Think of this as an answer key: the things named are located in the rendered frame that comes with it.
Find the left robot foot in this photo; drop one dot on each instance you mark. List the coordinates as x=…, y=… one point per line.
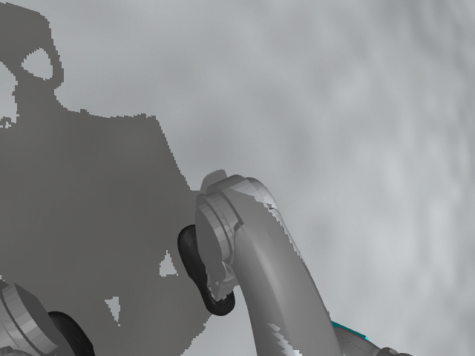
x=73, y=334

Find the right robot hand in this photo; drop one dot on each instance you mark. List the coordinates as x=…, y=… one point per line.
x=355, y=345

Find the right robot foot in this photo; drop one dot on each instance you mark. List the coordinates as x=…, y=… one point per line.
x=187, y=247

